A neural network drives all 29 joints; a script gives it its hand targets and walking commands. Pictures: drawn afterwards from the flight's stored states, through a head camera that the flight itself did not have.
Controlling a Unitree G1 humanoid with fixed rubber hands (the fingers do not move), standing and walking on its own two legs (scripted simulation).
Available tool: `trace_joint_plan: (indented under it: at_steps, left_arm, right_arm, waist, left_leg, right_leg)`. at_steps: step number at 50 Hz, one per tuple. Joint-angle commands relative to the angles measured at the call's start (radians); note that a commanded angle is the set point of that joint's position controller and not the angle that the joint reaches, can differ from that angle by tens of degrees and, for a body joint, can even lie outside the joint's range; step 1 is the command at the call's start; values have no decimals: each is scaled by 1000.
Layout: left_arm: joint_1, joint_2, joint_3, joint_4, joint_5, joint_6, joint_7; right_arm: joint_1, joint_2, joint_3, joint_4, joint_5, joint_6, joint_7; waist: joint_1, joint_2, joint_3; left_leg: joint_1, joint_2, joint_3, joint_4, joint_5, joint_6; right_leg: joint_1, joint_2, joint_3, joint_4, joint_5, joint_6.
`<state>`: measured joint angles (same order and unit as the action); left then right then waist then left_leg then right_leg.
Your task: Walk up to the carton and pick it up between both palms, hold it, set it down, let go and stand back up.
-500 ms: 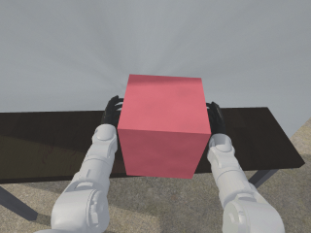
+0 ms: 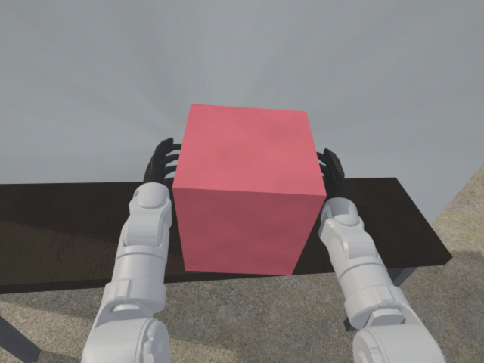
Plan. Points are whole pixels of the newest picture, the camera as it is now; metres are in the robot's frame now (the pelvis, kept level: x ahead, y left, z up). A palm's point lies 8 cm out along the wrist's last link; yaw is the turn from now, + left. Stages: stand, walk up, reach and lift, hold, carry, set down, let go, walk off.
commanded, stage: reach and lift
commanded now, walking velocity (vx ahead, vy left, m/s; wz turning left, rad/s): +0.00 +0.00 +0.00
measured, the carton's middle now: (243, 194) +0.40 +0.00 +0.07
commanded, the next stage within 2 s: hold in 1.06 s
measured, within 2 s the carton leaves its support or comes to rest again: neither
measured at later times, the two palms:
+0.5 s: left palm (149, 180) +0.36 +0.16 +0.14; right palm (333, 195) +0.35 -0.14 +0.14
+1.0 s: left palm (147, 176) +0.36 +0.16 +0.16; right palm (334, 192) +0.35 -0.14 +0.14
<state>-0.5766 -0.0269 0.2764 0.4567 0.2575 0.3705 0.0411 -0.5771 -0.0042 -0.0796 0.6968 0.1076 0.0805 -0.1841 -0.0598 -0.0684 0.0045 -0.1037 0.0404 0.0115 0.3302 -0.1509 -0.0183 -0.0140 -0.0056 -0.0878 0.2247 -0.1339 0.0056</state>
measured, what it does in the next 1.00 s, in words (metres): stands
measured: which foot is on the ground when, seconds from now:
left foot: down 0.00-1.00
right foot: down 0.00-1.00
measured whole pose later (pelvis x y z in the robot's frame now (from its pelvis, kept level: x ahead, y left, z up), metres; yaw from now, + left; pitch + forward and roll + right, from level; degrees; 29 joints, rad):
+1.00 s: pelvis -0.01 +0.00 +0.00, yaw +1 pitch -8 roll -1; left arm -0.56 -0.04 0.29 0.16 0.34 0.62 -0.03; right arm -0.57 -0.02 0.00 0.53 0.16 0.21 -0.22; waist -0.08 -0.07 0.08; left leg -0.04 0.04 0.00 0.34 -0.15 -0.02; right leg 0.05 -0.01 -0.10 0.25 -0.15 0.00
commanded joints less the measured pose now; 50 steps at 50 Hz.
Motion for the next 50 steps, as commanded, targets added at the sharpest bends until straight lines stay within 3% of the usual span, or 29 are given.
trace_joint_plan:
  at_steps: [1,5,7,8,11,15,19,23,26,27,34,38,44,50]
  left_arm:
    - [-536,-637,-419,-141,-41,34,-164]
    - [-564,-632,-424,-176,-46,69,-170]
    - [-577,-638,-452,-213,-61,77,-167]
    - [-563,-640,-452,-215,-64,84,-164]
    - [-550,-641,-471,-215,-74,94,-162]
    - [-549,-608,-428,-166,-60,121,-170]
    - [-597,-596,-392,-173,-44,133,-187]
    - [-604,-622,-439,-211,-64,133,-182]
    - [-577,-608,-427,-195,-56,146,-184]
    - [-555,-601,-421,-208,-51,149,-187]
    - [-484,-582,-450,-313,-48,173,-199]
    - [-494,-583,-479,-378,-51,186,-201]
    - [-509,-589,-488,-354,-51,208,-199]
    - [-532,-598,-530,-406,-77,200,-182]
  right_arm:
    - [-758,526,348,-303,19,-35,120]
    - [-801,522,324,-335,16,-36,125]
    - [-807,522,332,-363,20,-41,126]
    - [-831,518,346,-402,29,-44,127]
    - [-853,529,361,-442,28,-43,117]
    - [-846,527,334,-398,-1,-14,116]
    - [-846,528,292,-343,-17,-9,124]
    - [-878,532,313,-400,8,-23,120]
    - [-861,510,314,-381,9,-15,113]
    - [-847,509,328,-389,16,-15,111]
    - [-788,512,432,-480,91,3,74]
    - [-777,509,460,-521,109,20,63]
    - [-790,488,425,-522,98,37,72]
    - [-814,492,438,-580,103,28,75]
  waist:
    - [2,80,-295]
    - [0,80,-305]
    - [-13,85,-360]
    - [-1,81,-377]
    - [-5,68,-402]
    - [-5,45,-330]
    - [-8,56,-296]
    - [-19,109,-409]
    - [-29,97,-362]
    - [-15,87,-366]
    - [-27,66,-364]
    - [-32,68,-352]
    - [-37,94,-289]
    - [-46,101,-403]
  left_leg:
    - [192,-69,8,-22,217,-35]
    - [177,-68,15,-31,163,-21]
    - [215,-65,15,-20,177,-24]
    - [221,-65,12,-15,195,-18]
    - [213,-72,9,-9,186,-12]
    - [152,-68,17,-48,41,16]
    - [138,-69,31,-61,2,21]
    - [214,-74,25,-19,135,0]
    - [222,-71,20,-15,144,-3]
    - [216,-75,20,-8,176,-4]
    - [250,-86,14,35,371,-27]
    - [256,-87,5,30,375,-30]
    - [243,-73,10,2,281,-30]
    - [287,-70,1,29,335,-33]
  right_leg:
    - [43,56,1,-1,141,27]
    - [28,53,-4,4,86,26]
    - [36,59,-10,8,110,25]
    - [36,61,-11,9,114,25]
    - [41,56,-6,7,132,32]
    - [25,41,-6,0,30,34]
    - [13,40,-8,2,-16,33]
    - [31,43,-12,18,99,30]
    - [21,47,-16,12,91,30]
    - [42,47,-18,16,120,31]
    - [138,62,-16,40,335,52]
    - [136,63,-16,36,330,54]
    - [76,58,-19,14,179,31]
    - [73,63,-19,18,212,23]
